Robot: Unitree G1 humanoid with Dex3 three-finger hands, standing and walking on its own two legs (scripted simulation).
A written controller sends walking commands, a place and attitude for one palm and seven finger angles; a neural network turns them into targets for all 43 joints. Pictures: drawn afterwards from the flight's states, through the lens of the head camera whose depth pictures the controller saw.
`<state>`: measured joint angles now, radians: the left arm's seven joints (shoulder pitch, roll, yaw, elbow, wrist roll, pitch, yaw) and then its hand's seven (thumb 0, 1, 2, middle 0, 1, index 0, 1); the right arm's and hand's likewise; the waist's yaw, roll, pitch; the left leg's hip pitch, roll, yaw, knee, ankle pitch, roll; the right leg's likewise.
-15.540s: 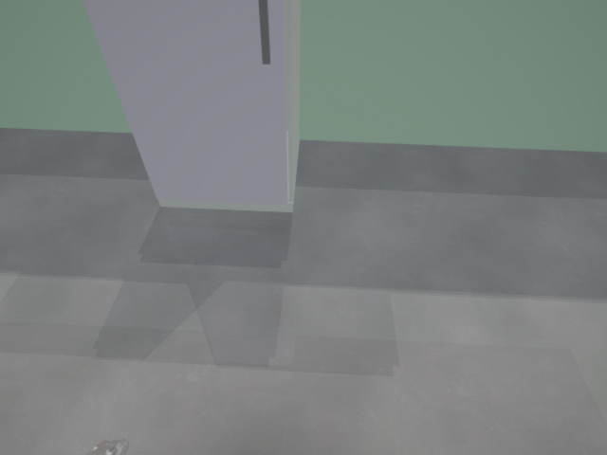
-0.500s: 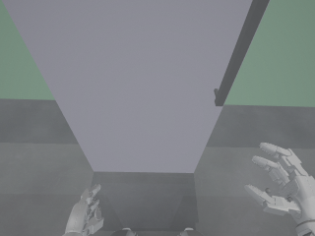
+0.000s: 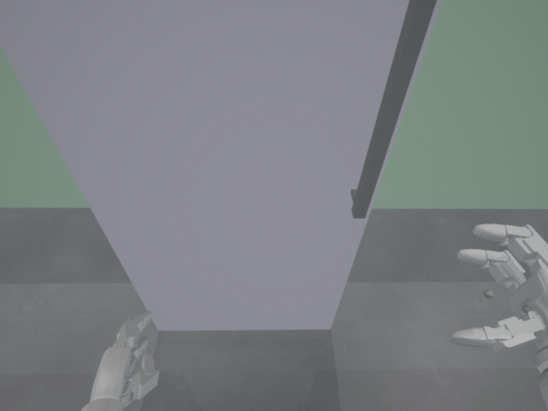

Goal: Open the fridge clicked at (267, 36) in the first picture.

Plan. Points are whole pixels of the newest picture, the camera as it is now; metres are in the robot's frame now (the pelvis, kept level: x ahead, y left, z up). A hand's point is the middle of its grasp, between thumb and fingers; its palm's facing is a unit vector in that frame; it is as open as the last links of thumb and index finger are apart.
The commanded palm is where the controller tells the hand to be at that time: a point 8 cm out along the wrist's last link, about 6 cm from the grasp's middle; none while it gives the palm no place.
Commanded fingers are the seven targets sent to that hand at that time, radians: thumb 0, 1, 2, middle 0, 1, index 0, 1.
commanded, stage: raise the hand to about handle height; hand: right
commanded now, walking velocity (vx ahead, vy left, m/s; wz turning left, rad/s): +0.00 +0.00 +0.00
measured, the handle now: (379, 122) +0.50 -0.16 +0.19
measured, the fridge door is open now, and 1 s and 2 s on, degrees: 0 0 0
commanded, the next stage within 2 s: move the hooked fingers beside the handle in 0.86 s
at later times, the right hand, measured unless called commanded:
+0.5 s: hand (530, 236) +0.27 -0.28 +0.19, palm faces +0.07 +1.00 -0.06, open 14.0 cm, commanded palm +0.23 -0.32 +0.19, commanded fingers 0.00 0.50 -0.30 0.30 1.20 0.30 1.20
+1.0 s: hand (522, 248) +0.26 -0.27 +0.19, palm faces +0.10 +0.99 -0.06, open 14.0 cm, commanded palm +0.24 -0.31 +0.19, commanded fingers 0.00 0.50 -0.30 0.30 1.20 0.30 1.20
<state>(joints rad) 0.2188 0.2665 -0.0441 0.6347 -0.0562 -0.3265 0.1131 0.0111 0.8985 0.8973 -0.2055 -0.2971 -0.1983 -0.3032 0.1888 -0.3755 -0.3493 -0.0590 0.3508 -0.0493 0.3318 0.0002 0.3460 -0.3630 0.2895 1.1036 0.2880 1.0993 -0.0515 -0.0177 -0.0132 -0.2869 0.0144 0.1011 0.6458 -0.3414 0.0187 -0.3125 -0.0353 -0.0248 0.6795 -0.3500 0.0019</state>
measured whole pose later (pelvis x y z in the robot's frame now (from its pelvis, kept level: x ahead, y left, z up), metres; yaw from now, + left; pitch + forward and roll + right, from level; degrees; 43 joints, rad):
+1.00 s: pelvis -0.02 +0.00 +0.01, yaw +1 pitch -5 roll +1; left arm 0.21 0.26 -0.07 0.64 -0.09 -0.22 0.12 0.01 0.90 0.90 -0.21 -0.30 -0.20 -0.30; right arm -0.09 -0.46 -0.43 0.10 0.33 0.20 0.37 -0.01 0.50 -0.30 0.30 1.20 0.30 1.20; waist -0.05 -0.04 0.00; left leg -0.15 0.00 0.09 0.48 -0.24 0.03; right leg -0.17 -0.04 -0.04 0.51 -0.25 0.01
